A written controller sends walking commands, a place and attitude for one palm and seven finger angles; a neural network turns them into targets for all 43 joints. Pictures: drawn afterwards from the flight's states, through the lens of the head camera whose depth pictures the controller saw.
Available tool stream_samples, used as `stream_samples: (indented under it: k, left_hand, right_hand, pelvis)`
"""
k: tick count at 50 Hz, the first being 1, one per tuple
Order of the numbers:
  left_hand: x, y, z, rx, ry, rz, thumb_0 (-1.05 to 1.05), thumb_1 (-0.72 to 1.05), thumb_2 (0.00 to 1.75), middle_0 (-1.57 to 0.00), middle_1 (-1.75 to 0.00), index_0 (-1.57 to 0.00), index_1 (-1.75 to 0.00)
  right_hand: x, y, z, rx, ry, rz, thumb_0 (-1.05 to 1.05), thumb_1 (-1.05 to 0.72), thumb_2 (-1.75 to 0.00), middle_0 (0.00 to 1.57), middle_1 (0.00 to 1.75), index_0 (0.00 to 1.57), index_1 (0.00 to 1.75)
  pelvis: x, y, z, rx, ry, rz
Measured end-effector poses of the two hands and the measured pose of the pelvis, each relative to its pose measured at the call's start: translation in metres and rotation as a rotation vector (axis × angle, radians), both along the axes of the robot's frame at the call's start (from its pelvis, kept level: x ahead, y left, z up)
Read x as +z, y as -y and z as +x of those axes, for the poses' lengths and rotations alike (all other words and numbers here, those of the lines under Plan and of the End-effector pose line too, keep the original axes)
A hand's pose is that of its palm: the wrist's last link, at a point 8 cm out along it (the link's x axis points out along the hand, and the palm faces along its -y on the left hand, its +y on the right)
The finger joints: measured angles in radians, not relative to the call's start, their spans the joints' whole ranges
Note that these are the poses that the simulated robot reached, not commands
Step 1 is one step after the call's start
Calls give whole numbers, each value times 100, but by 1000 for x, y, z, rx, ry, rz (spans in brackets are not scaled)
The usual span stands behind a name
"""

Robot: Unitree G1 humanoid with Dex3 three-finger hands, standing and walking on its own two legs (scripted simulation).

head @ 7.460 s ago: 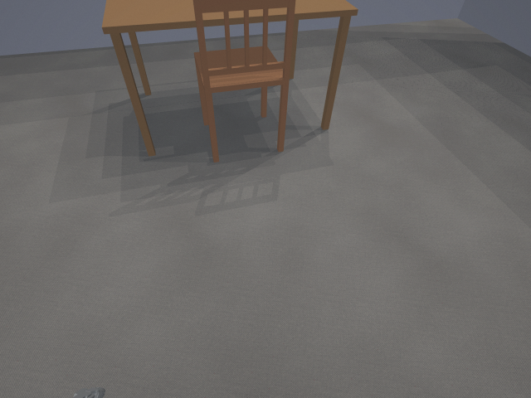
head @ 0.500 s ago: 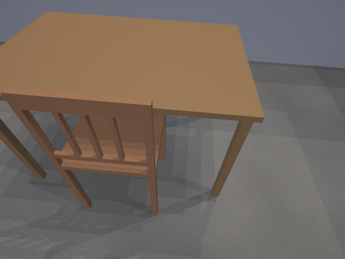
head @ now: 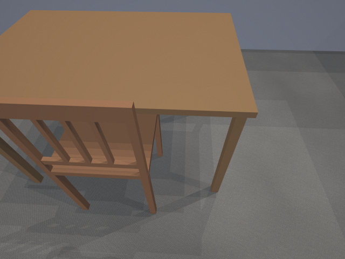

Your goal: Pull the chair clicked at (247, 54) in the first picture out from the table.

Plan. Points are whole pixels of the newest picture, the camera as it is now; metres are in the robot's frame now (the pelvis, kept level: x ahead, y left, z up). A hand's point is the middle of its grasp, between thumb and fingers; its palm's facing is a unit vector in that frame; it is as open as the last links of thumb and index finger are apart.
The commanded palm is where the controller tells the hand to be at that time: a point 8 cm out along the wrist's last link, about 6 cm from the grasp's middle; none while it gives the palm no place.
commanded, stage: come to a stop and stand still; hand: left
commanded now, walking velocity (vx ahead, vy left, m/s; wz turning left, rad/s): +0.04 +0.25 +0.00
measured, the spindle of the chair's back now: (77, 142) +0.46 +0.36 -0.09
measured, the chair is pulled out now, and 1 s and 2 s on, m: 0.00 0.00 0.00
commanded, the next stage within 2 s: look again from close up in 0.68 s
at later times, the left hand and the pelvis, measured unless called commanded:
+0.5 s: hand out of the picture -0.03 +0.23 -0.17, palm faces +0.09 -0.97 -0.22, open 7.4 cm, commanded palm none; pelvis -0.04 +0.03 +0.01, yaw +1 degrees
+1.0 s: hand out of the picture -0.05 +0.22 -0.17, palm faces +0.02 -0.98 -0.21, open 7.4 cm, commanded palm none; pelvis -0.05 +0.04 +0.01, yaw +1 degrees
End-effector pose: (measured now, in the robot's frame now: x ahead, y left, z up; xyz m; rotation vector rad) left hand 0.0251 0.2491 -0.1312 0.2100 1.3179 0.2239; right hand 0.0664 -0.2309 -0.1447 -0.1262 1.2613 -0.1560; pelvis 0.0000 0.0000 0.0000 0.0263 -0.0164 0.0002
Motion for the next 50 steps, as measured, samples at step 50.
stream_samples:
  k: [50]
  left_hand:
    - [-3, -15, -76, -19, -38, -71, 1, 91, 89, -20, -30, -20, -30]
  right_hand:
    - [3, -55, -119, 22, -93, 33, 1, -91, -90, 20, 30, 20, 29]
  pelvis:
    - [6, -40, -51, 15, 8, -23]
